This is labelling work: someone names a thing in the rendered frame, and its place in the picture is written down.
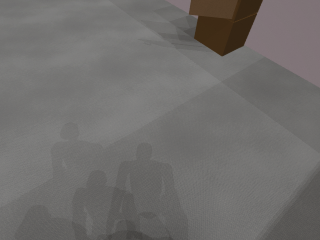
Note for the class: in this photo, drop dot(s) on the cupboard door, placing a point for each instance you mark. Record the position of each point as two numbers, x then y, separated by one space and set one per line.
213 8

